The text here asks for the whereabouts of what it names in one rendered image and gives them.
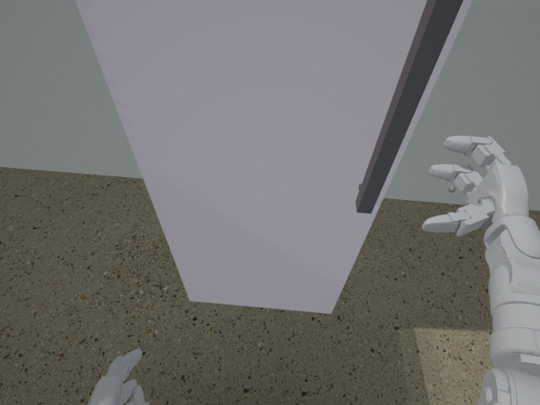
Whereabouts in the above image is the fridge door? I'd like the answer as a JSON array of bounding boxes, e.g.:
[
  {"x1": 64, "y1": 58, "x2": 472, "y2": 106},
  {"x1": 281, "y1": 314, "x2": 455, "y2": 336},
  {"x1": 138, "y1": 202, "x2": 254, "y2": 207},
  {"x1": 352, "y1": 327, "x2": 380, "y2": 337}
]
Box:
[{"x1": 75, "y1": 0, "x2": 473, "y2": 314}]

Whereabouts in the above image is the robot left hand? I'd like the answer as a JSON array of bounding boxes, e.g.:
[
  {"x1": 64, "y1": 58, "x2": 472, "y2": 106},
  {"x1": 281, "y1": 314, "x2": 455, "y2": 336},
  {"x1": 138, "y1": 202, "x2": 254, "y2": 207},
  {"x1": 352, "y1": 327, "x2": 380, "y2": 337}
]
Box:
[{"x1": 87, "y1": 349, "x2": 149, "y2": 405}]

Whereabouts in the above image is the handle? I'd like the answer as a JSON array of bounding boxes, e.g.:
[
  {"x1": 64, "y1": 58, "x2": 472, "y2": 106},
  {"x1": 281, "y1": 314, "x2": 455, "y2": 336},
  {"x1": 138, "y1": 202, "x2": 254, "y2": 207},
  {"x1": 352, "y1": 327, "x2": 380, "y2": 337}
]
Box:
[{"x1": 355, "y1": 0, "x2": 463, "y2": 213}]

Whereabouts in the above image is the robot right hand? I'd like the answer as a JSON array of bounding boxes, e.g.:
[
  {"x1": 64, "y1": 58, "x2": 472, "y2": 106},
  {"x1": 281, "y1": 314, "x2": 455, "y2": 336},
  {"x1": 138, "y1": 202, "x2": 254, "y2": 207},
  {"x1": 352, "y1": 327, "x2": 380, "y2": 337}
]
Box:
[{"x1": 422, "y1": 136, "x2": 529, "y2": 236}]

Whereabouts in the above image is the right robot upper arm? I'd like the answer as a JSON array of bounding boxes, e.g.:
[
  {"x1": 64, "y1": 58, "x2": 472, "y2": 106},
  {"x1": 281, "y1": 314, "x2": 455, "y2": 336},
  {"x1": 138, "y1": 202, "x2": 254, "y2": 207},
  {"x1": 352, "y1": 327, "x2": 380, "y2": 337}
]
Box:
[{"x1": 478, "y1": 367, "x2": 540, "y2": 405}]

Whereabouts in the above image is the robot right forearm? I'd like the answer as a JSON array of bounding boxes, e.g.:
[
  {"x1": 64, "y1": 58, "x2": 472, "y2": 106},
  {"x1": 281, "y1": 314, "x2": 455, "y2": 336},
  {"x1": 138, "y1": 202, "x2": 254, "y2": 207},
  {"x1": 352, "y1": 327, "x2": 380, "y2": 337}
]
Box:
[{"x1": 483, "y1": 215, "x2": 540, "y2": 377}]

